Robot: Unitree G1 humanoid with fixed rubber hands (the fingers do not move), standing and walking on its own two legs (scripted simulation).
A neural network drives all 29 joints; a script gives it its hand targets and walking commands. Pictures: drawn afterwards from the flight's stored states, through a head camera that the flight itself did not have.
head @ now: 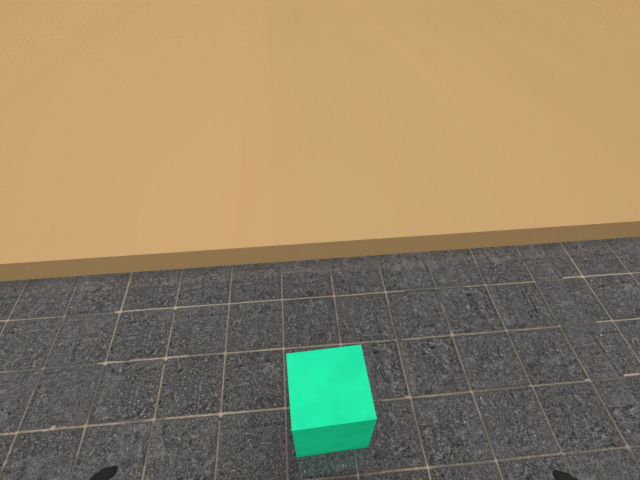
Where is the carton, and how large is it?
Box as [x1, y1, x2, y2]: [286, 345, 376, 456]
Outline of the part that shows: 360,345 286,354 291,428 296,456 365,447 368,445 376,420 376,416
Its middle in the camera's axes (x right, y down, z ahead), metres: +0.02 +0.46 +1.11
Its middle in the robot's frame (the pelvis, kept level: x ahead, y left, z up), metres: +0.45 +0.00 -0.66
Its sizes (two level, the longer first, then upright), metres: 0.210 0.200 0.250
